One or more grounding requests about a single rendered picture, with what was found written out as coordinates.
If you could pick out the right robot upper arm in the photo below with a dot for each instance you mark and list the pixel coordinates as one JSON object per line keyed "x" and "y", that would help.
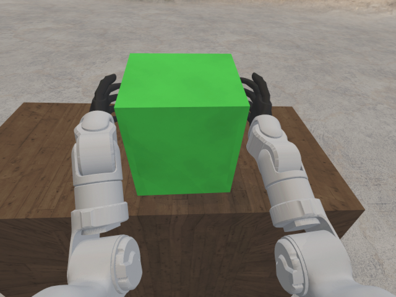
{"x": 315, "y": 264}

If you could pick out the left robot upper arm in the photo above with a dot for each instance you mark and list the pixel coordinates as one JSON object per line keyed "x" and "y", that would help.
{"x": 101, "y": 267}

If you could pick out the robot right forearm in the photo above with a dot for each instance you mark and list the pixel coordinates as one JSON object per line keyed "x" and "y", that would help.
{"x": 293, "y": 205}

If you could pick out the robot left hand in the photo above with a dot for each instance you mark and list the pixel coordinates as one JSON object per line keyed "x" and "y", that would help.
{"x": 102, "y": 99}

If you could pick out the robot right hand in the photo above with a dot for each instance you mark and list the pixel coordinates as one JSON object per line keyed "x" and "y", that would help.
{"x": 260, "y": 99}

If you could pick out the robot left forearm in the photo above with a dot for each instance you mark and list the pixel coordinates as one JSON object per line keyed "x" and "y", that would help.
{"x": 99, "y": 200}

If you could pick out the pedestal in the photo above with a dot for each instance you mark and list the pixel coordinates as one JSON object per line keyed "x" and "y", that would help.
{"x": 191, "y": 245}

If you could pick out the carton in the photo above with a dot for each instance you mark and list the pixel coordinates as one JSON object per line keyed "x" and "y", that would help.
{"x": 182, "y": 118}

